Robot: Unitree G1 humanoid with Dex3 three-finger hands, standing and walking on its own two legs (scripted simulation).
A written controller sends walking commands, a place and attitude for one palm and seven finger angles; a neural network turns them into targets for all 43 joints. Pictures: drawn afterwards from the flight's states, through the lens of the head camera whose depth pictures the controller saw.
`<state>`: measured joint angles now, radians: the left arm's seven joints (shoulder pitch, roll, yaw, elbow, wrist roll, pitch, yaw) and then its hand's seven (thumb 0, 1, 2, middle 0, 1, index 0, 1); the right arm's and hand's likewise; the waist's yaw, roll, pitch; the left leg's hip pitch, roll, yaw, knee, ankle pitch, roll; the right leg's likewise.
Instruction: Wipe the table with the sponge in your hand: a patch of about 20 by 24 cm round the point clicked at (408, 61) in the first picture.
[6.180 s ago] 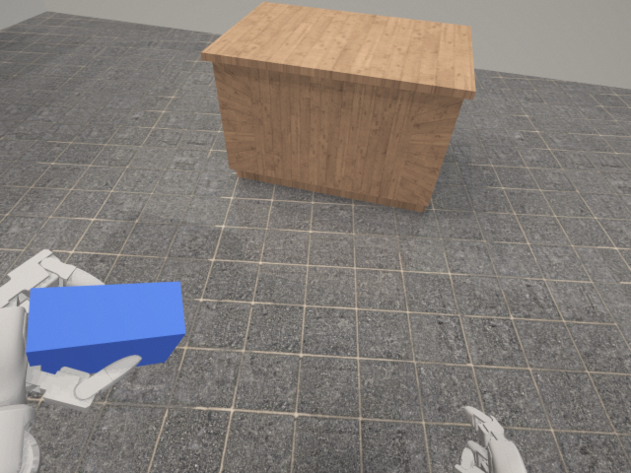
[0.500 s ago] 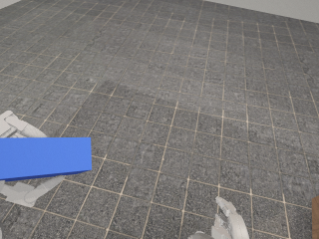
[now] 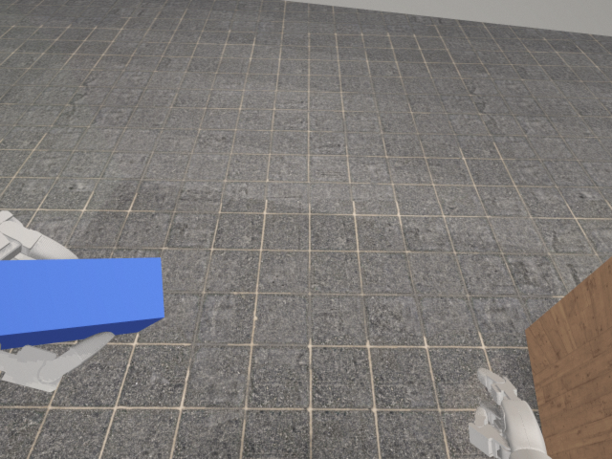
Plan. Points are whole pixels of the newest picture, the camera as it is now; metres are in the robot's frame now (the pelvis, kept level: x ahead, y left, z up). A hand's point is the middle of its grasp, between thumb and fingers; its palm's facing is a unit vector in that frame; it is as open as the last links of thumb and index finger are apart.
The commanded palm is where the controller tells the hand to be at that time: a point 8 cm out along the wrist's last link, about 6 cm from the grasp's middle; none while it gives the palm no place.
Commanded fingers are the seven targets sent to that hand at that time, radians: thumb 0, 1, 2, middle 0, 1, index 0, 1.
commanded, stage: turn to face it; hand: left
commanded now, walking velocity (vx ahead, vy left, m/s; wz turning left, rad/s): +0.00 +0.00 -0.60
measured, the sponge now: (102, 301) +0.22 +0.21 +0.17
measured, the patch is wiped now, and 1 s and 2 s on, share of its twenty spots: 0.00 0.00 0.00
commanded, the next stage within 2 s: none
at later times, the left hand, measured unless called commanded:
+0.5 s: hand (242, 302) +0.23 +0.08 +0.17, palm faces +0.00 -0.81 -0.58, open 9.8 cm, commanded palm +0.19 +0.16 +0.18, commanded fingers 0.00 0.10 1.30 -1.20 -1.60 -1.20 -1.60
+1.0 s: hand (283, 358) +0.18 +0.04 +0.18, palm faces -0.09 -0.88 -0.47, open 9.8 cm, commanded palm +0.17 +0.09 +0.18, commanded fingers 0.00 0.10 1.30 -1.20 -1.60 -1.20 -1.60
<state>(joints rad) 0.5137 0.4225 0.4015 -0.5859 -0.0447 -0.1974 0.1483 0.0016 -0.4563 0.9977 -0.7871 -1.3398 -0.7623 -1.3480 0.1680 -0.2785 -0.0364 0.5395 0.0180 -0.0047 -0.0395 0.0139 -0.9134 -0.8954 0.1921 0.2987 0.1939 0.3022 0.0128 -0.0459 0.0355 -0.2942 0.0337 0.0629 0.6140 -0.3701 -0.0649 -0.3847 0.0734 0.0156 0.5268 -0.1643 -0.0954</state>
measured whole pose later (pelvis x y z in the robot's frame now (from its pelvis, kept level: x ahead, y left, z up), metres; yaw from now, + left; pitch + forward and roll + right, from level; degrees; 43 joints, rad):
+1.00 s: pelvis -0.13 -0.05 +0.00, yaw -36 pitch -1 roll +1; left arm 0.46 0.37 0.37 -0.53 -0.02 -0.17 0.13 0.00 -0.46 1.00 -0.78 -1.34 -0.76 -1.35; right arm 0.20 -0.16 0.02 0.51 0.02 0.00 0.00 0.01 -0.91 -0.89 0.20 0.30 0.20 0.30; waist 0.07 0.02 0.07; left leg -0.18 0.15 0.16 0.55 -0.32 -0.09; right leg -0.50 0.02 -0.06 0.93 -0.42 0.05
